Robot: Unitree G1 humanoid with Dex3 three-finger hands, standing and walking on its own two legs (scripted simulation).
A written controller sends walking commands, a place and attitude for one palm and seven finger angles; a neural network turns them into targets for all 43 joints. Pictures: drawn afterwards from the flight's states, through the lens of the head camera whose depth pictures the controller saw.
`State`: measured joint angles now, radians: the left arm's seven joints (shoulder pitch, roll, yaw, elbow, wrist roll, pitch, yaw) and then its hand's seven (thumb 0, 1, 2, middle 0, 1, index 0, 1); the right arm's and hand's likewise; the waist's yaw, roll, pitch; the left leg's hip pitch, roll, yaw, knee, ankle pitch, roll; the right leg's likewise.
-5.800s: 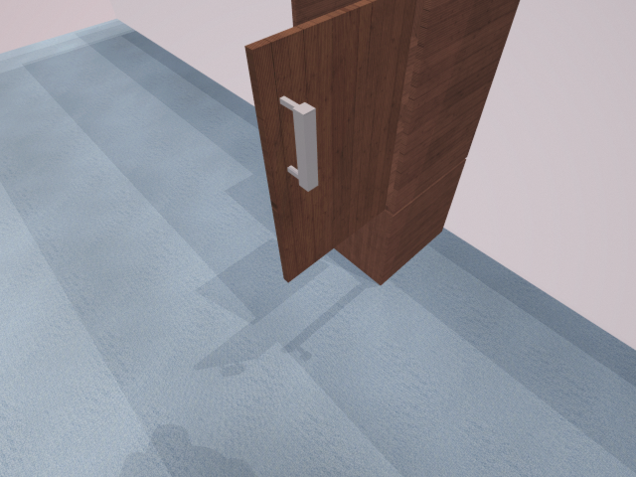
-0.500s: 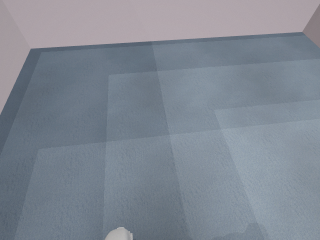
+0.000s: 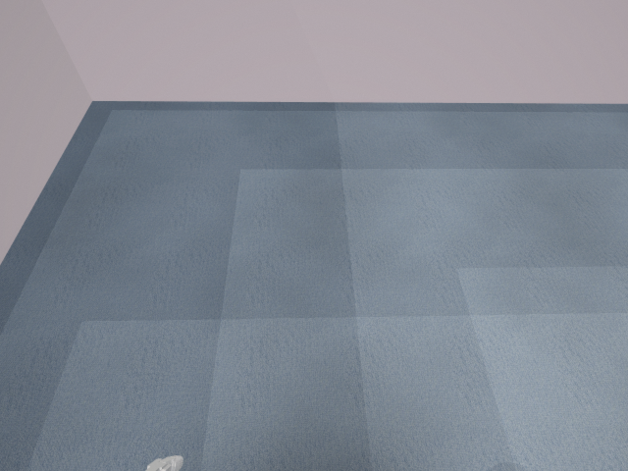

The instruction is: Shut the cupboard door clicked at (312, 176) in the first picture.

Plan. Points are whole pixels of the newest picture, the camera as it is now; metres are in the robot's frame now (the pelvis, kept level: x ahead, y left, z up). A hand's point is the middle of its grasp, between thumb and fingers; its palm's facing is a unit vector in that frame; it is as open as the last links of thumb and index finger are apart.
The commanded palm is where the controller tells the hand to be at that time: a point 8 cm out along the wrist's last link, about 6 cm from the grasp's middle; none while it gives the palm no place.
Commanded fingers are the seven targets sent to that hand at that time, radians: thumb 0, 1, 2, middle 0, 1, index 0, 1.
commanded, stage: walk to a spot facing it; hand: left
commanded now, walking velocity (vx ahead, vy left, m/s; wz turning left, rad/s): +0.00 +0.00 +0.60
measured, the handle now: out of the picture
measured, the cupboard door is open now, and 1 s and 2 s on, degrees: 90 90 90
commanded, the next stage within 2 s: none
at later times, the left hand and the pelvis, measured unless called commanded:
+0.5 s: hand out of the picture +0.09 +0.24 -0.18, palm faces +0.32 -0.91 -0.26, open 7.4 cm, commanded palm none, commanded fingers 0.00 0.90 0.90 -0.20 -0.30 -0.20 -0.30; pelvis +0.08 +0.00 -0.01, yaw +17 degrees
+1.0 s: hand out of the picture +0.04 +0.16 -0.19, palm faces +0.61 -0.77 -0.20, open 7.4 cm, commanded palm none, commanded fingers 0.00 0.90 0.90 -0.20 -0.30 -0.20 -0.30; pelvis +0.11 -0.02 -0.01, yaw +37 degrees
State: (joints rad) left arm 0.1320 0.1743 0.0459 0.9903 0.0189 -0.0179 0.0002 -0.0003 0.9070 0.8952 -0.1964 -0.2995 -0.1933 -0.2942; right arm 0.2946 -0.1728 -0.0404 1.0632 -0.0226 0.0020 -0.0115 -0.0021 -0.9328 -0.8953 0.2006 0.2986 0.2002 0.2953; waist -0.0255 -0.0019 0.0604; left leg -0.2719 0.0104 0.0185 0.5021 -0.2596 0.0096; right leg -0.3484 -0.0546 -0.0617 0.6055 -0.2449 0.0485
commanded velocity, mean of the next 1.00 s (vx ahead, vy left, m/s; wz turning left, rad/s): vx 0.00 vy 0.00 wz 0.60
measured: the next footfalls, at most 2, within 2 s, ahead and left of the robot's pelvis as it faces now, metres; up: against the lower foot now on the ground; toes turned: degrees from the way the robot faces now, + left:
right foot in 0.02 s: +0.06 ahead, -0.14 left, +0.00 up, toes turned -4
left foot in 0.32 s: +0.12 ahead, +0.12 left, +0.00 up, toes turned +20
